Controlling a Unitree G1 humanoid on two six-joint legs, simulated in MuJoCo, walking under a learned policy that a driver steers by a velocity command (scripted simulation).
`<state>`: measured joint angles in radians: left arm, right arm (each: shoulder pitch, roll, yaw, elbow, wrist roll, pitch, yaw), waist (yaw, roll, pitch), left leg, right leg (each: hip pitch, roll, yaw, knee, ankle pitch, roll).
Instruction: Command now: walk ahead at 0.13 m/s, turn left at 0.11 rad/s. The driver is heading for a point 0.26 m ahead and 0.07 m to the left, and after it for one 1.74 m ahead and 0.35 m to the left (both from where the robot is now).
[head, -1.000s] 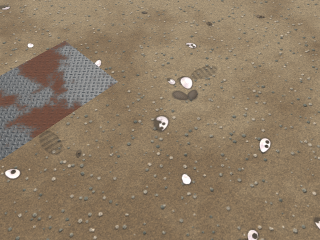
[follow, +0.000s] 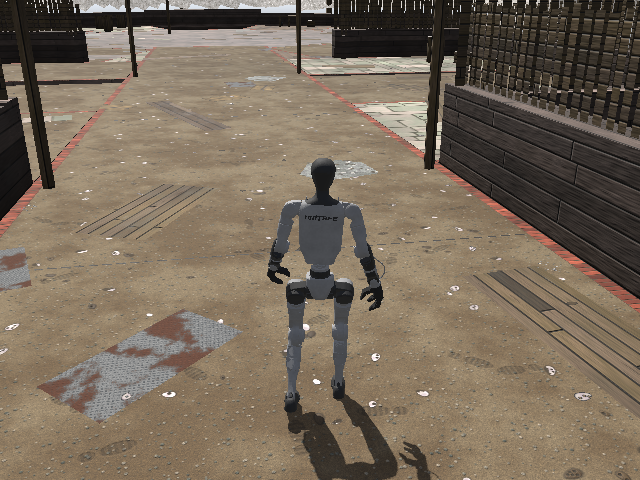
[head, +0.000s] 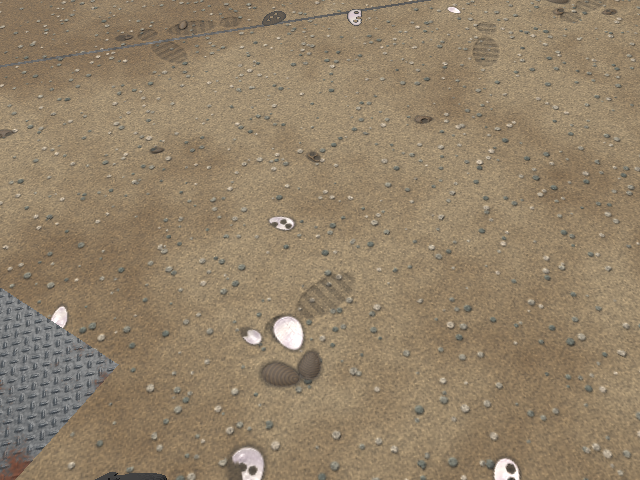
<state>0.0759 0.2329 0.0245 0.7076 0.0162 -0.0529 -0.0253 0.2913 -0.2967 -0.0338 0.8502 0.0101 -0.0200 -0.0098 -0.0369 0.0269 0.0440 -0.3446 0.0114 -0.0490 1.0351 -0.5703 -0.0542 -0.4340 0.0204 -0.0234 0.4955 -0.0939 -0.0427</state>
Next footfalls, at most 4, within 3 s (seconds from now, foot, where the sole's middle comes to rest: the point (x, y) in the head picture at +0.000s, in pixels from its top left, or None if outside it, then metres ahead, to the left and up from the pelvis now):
0.30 left None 0.07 0.14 -0.77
0.76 right None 0.13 -0.09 -0.77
2.66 right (304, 444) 0.53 0.07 -0.77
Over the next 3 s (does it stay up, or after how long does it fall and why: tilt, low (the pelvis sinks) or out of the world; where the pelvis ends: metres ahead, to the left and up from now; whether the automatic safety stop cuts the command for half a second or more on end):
stays up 0.50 0.15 0.02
